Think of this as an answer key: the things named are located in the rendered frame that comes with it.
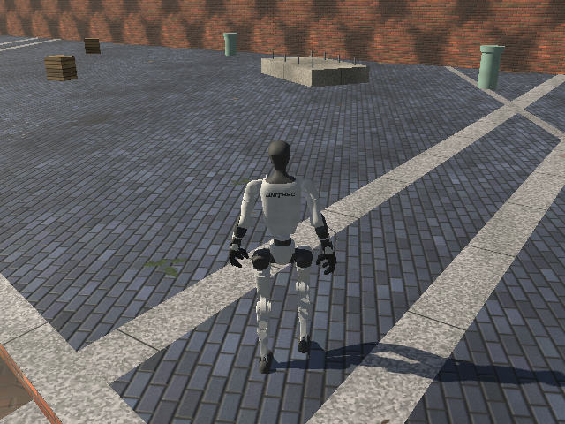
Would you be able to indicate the robot left upper arm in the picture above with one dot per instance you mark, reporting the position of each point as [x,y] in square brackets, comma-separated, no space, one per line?
[248,202]

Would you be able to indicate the left robot foot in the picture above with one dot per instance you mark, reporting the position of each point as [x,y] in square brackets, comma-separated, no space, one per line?
[264,365]

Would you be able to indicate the right robot forearm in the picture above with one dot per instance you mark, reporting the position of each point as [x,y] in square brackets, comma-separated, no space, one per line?
[324,237]

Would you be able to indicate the robot right hand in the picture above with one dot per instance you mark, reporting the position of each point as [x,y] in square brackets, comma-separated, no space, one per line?
[331,261]

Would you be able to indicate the left robot forearm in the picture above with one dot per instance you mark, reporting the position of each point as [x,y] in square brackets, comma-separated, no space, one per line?
[237,236]

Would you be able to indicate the right robot shin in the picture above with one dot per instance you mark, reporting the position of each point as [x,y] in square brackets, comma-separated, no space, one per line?
[304,312]

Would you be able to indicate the robot right upper arm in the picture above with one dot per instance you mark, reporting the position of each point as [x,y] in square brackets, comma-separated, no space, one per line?
[313,201]

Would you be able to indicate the robot left hand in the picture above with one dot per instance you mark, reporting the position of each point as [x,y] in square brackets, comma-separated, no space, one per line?
[233,254]

